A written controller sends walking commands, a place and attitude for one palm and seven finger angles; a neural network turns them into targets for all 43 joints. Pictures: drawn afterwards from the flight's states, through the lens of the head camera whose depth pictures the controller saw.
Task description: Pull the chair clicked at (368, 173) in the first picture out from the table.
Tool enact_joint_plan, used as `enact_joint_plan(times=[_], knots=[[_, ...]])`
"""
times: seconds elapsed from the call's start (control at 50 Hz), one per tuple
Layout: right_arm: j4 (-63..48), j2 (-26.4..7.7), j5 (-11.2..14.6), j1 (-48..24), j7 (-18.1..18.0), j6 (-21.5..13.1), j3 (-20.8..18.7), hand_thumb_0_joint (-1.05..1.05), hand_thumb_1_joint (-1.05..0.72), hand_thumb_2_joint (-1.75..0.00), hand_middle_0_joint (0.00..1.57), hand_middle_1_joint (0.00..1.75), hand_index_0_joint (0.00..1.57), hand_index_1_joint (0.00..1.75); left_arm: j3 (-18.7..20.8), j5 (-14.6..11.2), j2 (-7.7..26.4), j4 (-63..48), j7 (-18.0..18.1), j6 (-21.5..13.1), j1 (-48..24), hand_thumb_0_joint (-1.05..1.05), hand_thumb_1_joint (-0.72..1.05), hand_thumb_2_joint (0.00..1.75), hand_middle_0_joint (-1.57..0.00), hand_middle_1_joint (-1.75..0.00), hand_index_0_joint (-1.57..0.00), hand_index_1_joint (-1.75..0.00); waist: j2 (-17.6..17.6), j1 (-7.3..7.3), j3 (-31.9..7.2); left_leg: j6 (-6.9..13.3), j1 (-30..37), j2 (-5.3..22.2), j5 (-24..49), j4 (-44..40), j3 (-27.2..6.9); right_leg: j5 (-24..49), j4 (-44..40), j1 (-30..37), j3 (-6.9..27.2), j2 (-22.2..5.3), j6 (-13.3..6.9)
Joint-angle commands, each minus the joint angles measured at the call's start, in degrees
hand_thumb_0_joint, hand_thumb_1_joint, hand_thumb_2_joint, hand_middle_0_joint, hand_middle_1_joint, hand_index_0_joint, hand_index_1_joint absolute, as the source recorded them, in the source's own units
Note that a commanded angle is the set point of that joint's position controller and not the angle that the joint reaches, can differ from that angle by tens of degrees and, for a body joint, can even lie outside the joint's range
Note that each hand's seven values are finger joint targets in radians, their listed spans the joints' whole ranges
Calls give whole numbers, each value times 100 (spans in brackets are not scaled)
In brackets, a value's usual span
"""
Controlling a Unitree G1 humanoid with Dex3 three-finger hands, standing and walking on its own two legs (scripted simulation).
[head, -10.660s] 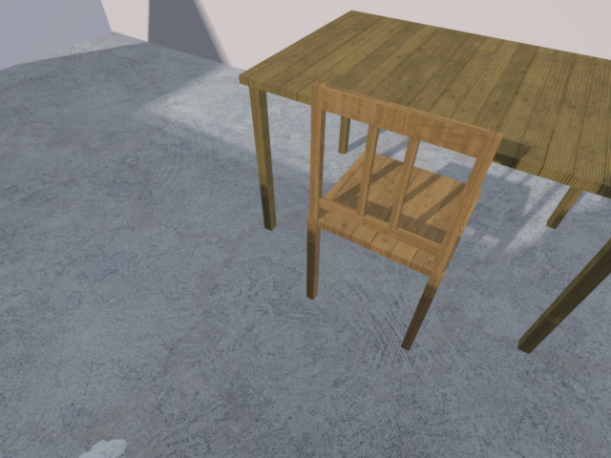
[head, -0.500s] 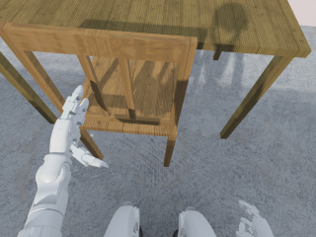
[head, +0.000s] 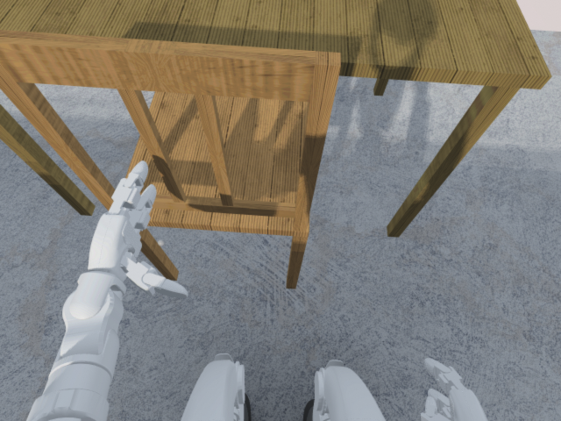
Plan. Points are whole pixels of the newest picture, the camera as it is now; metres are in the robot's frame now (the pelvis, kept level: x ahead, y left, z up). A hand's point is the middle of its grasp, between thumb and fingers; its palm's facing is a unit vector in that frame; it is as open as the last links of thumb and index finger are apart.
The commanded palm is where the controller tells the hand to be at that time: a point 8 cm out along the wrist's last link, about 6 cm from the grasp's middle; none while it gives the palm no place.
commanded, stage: aim the fingers beside a spindle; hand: left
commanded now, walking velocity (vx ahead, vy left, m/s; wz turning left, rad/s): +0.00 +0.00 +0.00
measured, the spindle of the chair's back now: (159, 154) +0.51 +0.20 +0.01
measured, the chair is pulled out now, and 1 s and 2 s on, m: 0.00 0.00 0.00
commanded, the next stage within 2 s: none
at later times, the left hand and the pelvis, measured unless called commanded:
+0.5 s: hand (157, 233) +0.36 +0.17 +0.02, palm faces -0.05 -1.00 -0.08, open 16.9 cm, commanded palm +0.34 +0.22 +0.02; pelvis +0.00 +0.00 +0.00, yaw +0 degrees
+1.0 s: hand (154, 236) +0.36 +0.18 +0.02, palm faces -0.09 -0.99 -0.07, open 16.9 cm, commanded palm +0.34 +0.22 +0.02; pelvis +0.00 +0.01 +0.00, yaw +0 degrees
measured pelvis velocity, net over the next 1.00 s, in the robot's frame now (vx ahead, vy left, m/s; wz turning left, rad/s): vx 0.00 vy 0.01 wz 0.00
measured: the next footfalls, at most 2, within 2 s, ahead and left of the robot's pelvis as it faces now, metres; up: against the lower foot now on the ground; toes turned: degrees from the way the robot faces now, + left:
none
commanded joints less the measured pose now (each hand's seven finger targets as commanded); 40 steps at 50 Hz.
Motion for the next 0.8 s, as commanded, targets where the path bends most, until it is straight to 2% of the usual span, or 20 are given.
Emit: enact_joint_plan(times=[0.0, 0.08, 0.12, 0.18, 0.22, 0.24, 0.28, 0.32, 0.38, 0.42, 0.46, 0.48, 0.52, 0.54, 0.58, 0.62, 0.68, 0.7, 0.74, 0.78], knots=[[-619, -779, -10, 238, -61, -330, -397, 0, -90, -90, 20, 30, 20, 30, 460, -177, 1124, -2588, 130, -880, -1116, 0, -50, 30, -6, -8, -6, -8, 552, 109, -3065, -7, 2615, -145, 2499, -928, -400, 2337, -1029, 1422, 482, 82, 47], [-345, -799, -22, 203, -83, -247, -340, 0, -90, -90, 20, 30, 20, 30, 332, 31, 818, -1226, 355, -643, -1304, 0, -50, 30, -6, -8, -6, -8, -96, -203, -1818, 14, 1649, -144, 1518, -832, -393, 1551, -1035, 745, 417, 96, 112], [-374, -842, -11, 196, -72, -199, -332, 0, -90, -90, 20, 30, 20, 30, 349, 99, 772, -643, 323, -490, -1133, 0, -50, 30, -6, -8, -6, -8, -227, -155, -1487, 18, 1276, -190, 1098, -853, -349, 1191, -1089, 663, 421, 90, 85], [-548, -870, 17, 153, -38, -154, -361, 0, -90, -90, 20, 30, 20, 30, 64, 51, 497, -689, 122, -371, -1068, 0, -50, 30, -6, -8, -6, -8, -147, -86, -1895, 21, 1436, -208, 1218, -850, -306, 1354, -1070, 808, 449, 63, 60], [-676, -849, 25, 133, -37, -183, -382, 0, -90, -90, 20, 30, 20, 30, -121, 0, 444, -1341, 29, -451, -1216, 0, -50, 30, -6, -8, -6, -8, 218, -40, -2399, 19, 1905, -186, 1683, -856, -361, 1676, -983, 919, 428, 58, 25], [-700, -832, 22, 148, -26, -200, -399, 0, -90, -90, 20, 30, 20, 30, -75, -45, 518, -1758, 19, -523, -1163, 0, -50, 30, -6, -8, -6, -8, 403, 58, -2725, -12, 2259, -166, 2007, -893, -411, 1868, -962, 1006, 408, 51, 15], [-722, -802, 7, 141, -28, -224, -407, 0, -90, -90, 20, 30, 20, 30, -50, -84, 628, -2355, 118, -640, -1192, 0, -50, 30, -6, -8, -6, -8, 496, 62, -2971, -33, 2643, -136, 2346, -922, -467, 2044, -967, 1062, 390, 65, 30], [-647, -820, -13, 162, -52, -224, -386, 0, -90, -90, 20, 30, 20, 30, 252, -72, 911, -2332, 312, -682, -1029, 0, -50, 30, -6, -8, -6, -8, 229, 26, -2786, -18, 2496, -115, 2309, -913, -497, 2004, -963, 1029, 368, 97, 56], [-453, -789, -32, 145, -87, -152, -326, 0, -90, -90, 20, 30, 20, 30, 486, 68, 965, -1407, 532, -620, -1327, 0, -50, 30, -6, -8, -6, -8, -310, -126, -1971, 13, 1574, -157, 1471, -828, -406, 1508, -1001, 895, 412, 104, 116], [-447, -805, -29, 126, -90, -112, -308, 0, -90, -90, 20, 30, 20, 30, 571, 165, 1031, -903, 550, -569, -1296, 0, -50, 30, -6, -8, -6, -8, -315, -95, -1649, 19, 1198, -197, 1068, -813, -338, 1152, -1043, 796, 448, 104, 97], [-500, -816, -19, 108, -69, -95, -311, 0, -90, -90, 20, 30, 20, 30, 333, 183, 777, -747, 420, -524, -1302, 0, -50, 30, -6, -8, -6, -8, -61, -85, -1757, 6, 1322, -208, 1055, -835, -323, 1140, -1025, 707, 442, 94, 62], [-536, -839, -15, 115, -64, -100, -321, 0, -90, -90, 20, 30, 20, 30, 300, 145, 783, -874, 328, -517, -1298, 0, -50, 30, -6, -8, -6, -8, 53, -42, -1955, -2, 1471, -201, 1188, -839, -336, 1255, -1003, 759, 447, 86, 41], [-660, -822, 1, 132, -45, -131, -349, 0, -90, -90, 20, 30, 20, 30, -35, 49, 508, -1309, 121, -501, -1182, 0, -50, 30, -6, -8, -6, -8, 275, -37, -2471, -1, 1965, -183, 1715, -866, -376, 1681, -977, 944, 422, 84, 19], [-677, -820, 17, 136, -35, -139, -363, 0, -90, -90, 20, 30, 20, 30, -77, -12, 482, -1503, 39, -500, -1056, 0, -50, 30, -6, -8, -6, -8, 309, 14, -2645, -21, 2161, -166, 1876, -897, -406, 1773, -993, 999, 400, 82, 18], [-660, -831, 33, 150, -61, -162, -384, 0, -90, -90, 20, 30, 20, 30, -98, -94, 559, -1877, -7, -508, -1150, 0, -50, 30, -6, -8, -6, -8, 287, -31, -2750, -12, 2333, -137, 2033, -902, -448, 1881, -1027, 1030, 403, 89, 41], [-638, -816, 29, 164, -70, -187, -377, 0, -90, -90, 20, 30, 20, 30, -190, -104, 493, -1988, 74, -506, -1141, 0, -50, 30, -6, -8, -6, -8, 231, -97, -2626, 2, 2338, -131, 2073, -907, -492, 1852, -1017, 935, 363, 94, 58], [-496, -821, -7, 152, -85, -157, -358, 0, -90, -90, 20, 30, 20, 30, 195, -28, 756, -1724, 362, -527, -1213, 0, -50, 30, -6, -8, -6, -8, 16, -95, -2197, -7, 1972, -134, 1694, -909, -481, 1551, -1016, 768, 343, 94, 82], [-476, -826, -15, 174, -86, -137, -360, 0, -90, -90, 20, 30, 20, 30, 437, 26, 921, -1531, 461, -541, -1108, 0, -50, 30, -6, -8, -6, -8, -157, -37, -2089, -12, 1813, -138, 1631, -905, -470, 1523, -977, 807, 343, 106, 75], [-475, -811, -37, 148, -70, -97, -327, 0, -90, -90, 20, 30, 20, 30, 544, 139, 1016, -1243, 579, -571, -1157, 0, -50, 30, -6, -8, -6, -8, -140, -23, -1901, -13, 1542, -173, 1410, -898, -421, 1383, -954, 795, 359, 107, 65], [-505, -801, -44, 116, -58, -65, -321, 0, -90, -90, 20, 30, 20, 30, 569, 170, 1035, -1108, 565, -598, -1272, 0, -50, 30, -6, -8, -6, -8, -101, -13, -1935, -5, 1431, -192, 1306, -839, -359, 1351, -956, 843, 424, 106, 62]])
